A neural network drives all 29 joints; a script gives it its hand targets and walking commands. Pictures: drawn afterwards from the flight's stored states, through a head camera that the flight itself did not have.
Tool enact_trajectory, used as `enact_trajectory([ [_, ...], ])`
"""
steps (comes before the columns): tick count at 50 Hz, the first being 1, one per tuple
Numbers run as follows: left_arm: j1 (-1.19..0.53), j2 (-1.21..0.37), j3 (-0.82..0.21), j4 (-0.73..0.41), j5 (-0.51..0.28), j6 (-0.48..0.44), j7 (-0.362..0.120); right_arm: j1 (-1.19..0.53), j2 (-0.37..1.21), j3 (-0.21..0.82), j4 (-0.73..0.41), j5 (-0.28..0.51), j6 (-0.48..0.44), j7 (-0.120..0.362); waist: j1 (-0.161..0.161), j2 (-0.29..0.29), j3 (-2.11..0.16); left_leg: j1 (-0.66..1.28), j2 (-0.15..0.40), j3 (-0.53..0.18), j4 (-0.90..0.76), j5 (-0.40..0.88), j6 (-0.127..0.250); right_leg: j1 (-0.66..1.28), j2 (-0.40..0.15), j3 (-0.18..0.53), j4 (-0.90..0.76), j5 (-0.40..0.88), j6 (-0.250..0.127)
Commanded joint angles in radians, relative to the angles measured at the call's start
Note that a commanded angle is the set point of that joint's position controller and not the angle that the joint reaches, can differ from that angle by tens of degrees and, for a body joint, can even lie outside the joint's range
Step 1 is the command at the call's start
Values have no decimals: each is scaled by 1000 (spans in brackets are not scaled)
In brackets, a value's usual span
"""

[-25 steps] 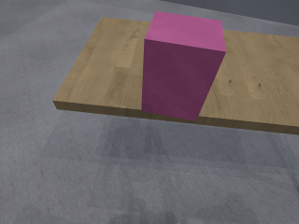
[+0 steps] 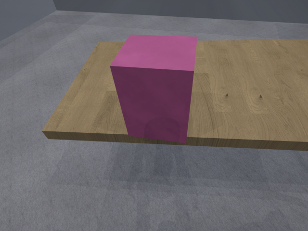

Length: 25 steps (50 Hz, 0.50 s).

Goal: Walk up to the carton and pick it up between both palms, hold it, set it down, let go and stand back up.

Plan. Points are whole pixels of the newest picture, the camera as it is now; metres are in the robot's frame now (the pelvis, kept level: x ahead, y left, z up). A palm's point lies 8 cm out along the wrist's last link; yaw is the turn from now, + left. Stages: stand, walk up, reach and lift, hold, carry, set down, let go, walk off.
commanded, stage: walk up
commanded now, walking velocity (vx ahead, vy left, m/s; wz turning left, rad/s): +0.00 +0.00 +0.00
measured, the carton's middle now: (159, 91) +0.49 +0.01 +0.11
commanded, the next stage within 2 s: none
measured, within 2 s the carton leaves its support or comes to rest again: neither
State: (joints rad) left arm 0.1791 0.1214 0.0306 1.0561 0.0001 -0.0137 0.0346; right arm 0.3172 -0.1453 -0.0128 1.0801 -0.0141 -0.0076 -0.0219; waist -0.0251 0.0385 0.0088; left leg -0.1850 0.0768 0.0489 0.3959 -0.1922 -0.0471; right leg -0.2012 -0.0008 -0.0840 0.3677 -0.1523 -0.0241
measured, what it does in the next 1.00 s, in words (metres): steps on the spot: right foot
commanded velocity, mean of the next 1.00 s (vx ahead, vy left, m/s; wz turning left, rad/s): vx -0.04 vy -0.06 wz -0.01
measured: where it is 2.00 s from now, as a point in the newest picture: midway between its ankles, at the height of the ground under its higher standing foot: outside the picture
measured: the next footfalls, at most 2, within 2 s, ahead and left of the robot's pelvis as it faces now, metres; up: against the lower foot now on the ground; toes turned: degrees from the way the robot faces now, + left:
right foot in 0.84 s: -0.04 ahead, -0.15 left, +0.00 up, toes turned -2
left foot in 1.40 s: +0.08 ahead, +0.15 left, +0.00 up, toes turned +1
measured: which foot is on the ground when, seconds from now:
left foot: down 0.00-1.00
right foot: down 0.00-0.40, up 0.42-0.82, down 0.84-1.00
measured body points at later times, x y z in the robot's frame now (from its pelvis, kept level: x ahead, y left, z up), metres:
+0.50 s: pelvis -0.05 +0.04 -0.01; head -0.03 +0.08 +0.44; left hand +0.02 +0.29 -0.18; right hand -0.05 -0.22 -0.14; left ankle -0.04 +0.13 -0.74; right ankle -0.01 -0.12 -0.68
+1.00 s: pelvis -0.06 -0.02 +0.00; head -0.06 -0.04 +0.45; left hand -0.02 +0.20 -0.15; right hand -0.10 -0.24 -0.17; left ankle -0.04 +0.12 -0.75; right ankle -0.08 -0.15 -0.74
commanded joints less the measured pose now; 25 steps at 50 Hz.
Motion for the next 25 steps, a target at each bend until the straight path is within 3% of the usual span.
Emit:
enact_trajectory([
  [1, 65, 112, 24, -6, 2, -10, -2, 93, -64, -14, 9, 0, -7, -8, 13, -58, 39, -45, 30, -34, -69, 60, 14, 27, -128, 134, -105, -32, -15],
  [7, 86, 109, 24, 17, 6, -11, -4, 64, -63, -17, 24, 1, -7, -12, 17, -26, 40, -24, 37, -40, -77, 53, 21, 24, -110, 119, -88, -10, -11],
  [8, 38, 225, 64, -19, 8, -4, 10, -21, -176, -56, -26, 9, -2, -28, 19, -18, 167, -132, 79, -16, 91, 316, 3, -18, -169, 101, 75, 448, -5],
  [9, 97, 234, 66, -19, 7, -5, 10, 28, -157, -52, -30, 19, -3, -32, 23, -36, -26, -85, 62, 0, 153, 357, 6, 55, -199, 104, 118, 656, -40],
  [11, 125, 221, 70, -30, 9, 10, 11, 27, -95, -43, -48, 25, 7, -36, 39, -110, -93, -96, 8, 41, 265, 193, 0, 35, -252, 128, 110, 692, -99],
  [13, 69, 235, 75, -58, 21, 32, 17, 13, -90, -54, -71, 3, 34, -32, 41, -232, -81, -116, -42, 48, 466, -251, 15, -73, -353, 216, 34, 612, -190],
  [14, 65, 243, 77, -63, 32, 41, 21, 1, -85, -56, -80, -5, 51, -29, 53, -248, -64, -162, -42, 13, 595, -397, 25, -98, -394, 240, 18, 614, -235],
  [15, 45, 249, 79, -69, 40, 48, 25, 8, -70, -54, -85, -2, 62, -27, 39, -232, -53, -173, -21, -33, 634, -428, 34, -124, -398, 233, 21, 580, -239],
  [16, 4, 249, 79, -78, 46, 52, 29, 29, -69, -54, -88, 4, 65, -27, 9, -223, -50, -165, 8, -69, 575, -397, 42, -135, -376, 224, 28, 506, -203],
  [17, -26, 246, 77, -86, 52, 56, 23, 34, -78, -55, -89, 7, 61, -33, 1, -221, -46, -149, 13, -64, 449, -328, 43, -134, -335, 251, 26, 462, -152],
  [18, -39, 176, 55, -82, 45, 56, 7, 129, -52, -43, -41, -1, 45, -24, -23, -169, -138, 12, -6, -41, 262, -210, 62, -184, -260, 237, -39, -91, -121],
  [19, -72, 187, 62, -81, 23, 64, 3, 218, -41, -46, -3, -11, 39, -20, -72, -145, -96, 150, -50, 26, 91, -89, 65, -285, -209, 204, -1, -304, -76],
  [20, -22, 206, 74, -64, 25, 82, -3, 278, -204, -86, -16, -26, 19, -35, -126, 40, -21, 222, 214, -258, -142, -265, 52, -467, -19, 18, 353, -333, -2],
  [21, 2, 107, 58, -101, 49, 77, 1, 220, -358, -102, -61, -26, 14, -50, -63, 195, 21, 80, 524, -613, -243, -160, 125, -591, 72, 149, 540, -405, 36],
  [22, -16, 151, 66, -111, 56, 74, -6, 168, -306, -83, -57, -47, 21, -57, -50, 193, 46, -96, 489, -636, -264, -109, 157, -474, 18, 254, 647, -337, 30],
  [23, -11, 178, 79, -101, 42, 72, -21, 70, -244, -63, -78, -41, 22, -50, 9, 131, 95, -185, 388, -482, -240, -195, 131, -422, 12, 268, 691, -234, 22],
  [24, 24, 192, 88, -84, 38, 69, -34, -27, -236, -63, -108, -21, 19, -44, 49, 127, 96, -188, 299, -364, -224, -226, 95, -402, 12, 244, 701, -165, 32],
  [25, 70, 194, 92, -58, 47, 71, -43, -76, -227, -62, -129, -10, 12, -41, 62, 157, 72, -162, 242, -279, -204, -150, 75, -379, 16, 210, 735, -116, 49],
])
